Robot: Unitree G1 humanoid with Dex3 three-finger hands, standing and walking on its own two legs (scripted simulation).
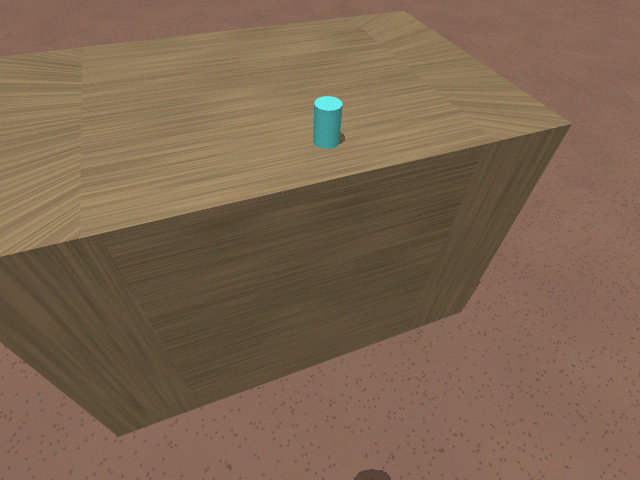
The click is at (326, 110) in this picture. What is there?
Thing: squat round
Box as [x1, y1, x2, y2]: [313, 96, 342, 148]
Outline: 323,96 317,98 314,102 313,141 319,147 330,148 337,145 338,143 342,103 339,99 335,97
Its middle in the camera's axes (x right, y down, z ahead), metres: +0.02 -0.23 +0.76
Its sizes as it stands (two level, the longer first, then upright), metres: 0.054 0.054 0.084
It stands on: a support 0.80 m high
